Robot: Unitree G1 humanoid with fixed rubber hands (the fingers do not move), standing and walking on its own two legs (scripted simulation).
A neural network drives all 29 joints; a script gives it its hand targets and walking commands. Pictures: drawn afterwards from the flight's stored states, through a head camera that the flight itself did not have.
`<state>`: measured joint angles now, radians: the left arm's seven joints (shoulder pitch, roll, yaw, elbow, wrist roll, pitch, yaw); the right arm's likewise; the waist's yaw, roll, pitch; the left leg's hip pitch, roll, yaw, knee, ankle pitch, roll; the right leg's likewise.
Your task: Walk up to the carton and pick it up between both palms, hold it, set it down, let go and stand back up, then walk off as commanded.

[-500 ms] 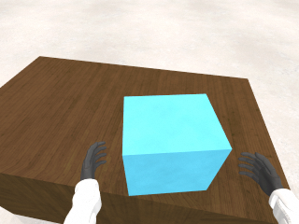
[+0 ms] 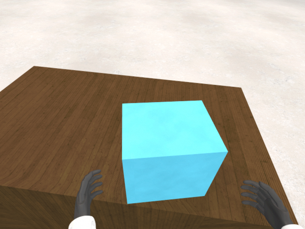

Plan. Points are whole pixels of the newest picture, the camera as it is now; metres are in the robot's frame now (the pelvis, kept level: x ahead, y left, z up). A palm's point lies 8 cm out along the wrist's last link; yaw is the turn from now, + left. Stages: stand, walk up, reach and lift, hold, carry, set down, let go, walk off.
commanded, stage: set down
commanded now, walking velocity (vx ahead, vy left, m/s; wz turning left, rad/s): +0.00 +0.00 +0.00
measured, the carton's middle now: (164, 151) +0.37 -0.02 +0.01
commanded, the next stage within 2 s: none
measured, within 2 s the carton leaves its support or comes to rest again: neither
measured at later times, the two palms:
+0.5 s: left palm (80, 211) +0.19 +0.19 +0.00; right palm (273, 226) +0.19 -0.28 -0.01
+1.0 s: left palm (69, 220) +0.17 +0.21 -0.02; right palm out of the picture +0.18 -0.25 -0.03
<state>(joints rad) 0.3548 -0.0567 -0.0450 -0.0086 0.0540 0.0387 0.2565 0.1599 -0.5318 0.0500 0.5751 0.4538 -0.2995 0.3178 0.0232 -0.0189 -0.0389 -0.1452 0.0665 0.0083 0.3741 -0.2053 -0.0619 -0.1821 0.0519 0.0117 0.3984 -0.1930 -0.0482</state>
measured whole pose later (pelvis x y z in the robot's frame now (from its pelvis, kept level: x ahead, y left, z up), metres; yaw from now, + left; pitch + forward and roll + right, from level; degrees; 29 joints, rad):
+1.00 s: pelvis +0.02 +0.02 +0.00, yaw +0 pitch -2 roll +0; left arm 0.39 0.05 -0.02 0.17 0.04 0.04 0.16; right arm 0.28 -0.40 -0.01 0.56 0.28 -0.25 0.23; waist 0.03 0.00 0.00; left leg -0.08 0.04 0.01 0.33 -0.22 -0.03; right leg -0.10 0.03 0.02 0.32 -0.19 -0.02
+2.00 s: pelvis +0.01 +0.03 +0.00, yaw -1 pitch -5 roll -1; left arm 0.23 0.15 0.01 0.45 0.06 0.14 0.07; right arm 0.17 -0.27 -0.06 0.60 0.10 -0.19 0.11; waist 0.01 -0.05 0.07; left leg -0.05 0.04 0.03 0.37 -0.23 -0.02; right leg -0.07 0.02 0.03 0.33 -0.18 0.00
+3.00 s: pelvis -0.01 +0.04 +0.00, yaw +0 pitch -3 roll -1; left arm 0.16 0.34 0.06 0.88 0.04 0.00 -0.04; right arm 0.18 -0.37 -0.01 0.50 -0.02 -0.12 0.00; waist 0.03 0.02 0.02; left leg -0.17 0.03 0.01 0.48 -0.26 -0.01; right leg -0.17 0.01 0.01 0.44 -0.21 0.01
